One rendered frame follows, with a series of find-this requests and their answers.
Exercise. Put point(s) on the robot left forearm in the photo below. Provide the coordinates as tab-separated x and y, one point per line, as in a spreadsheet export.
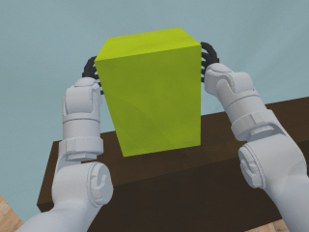
81	124

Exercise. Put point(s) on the carton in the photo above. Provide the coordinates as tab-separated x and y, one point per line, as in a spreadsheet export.
152	86

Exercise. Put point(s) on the robot left upper arm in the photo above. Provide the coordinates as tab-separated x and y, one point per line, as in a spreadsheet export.
78	192

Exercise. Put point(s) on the robot right forearm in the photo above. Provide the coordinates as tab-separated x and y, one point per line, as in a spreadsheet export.
250	118

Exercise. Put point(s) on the pedestal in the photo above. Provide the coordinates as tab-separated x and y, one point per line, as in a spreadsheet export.
192	189

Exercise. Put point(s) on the robot right upper arm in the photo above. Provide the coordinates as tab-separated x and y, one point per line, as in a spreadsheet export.
275	165

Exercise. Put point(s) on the right robot hand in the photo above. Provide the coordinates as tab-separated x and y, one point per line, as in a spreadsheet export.
210	57

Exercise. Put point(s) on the left robot hand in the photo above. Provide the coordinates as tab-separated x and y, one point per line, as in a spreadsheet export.
90	69

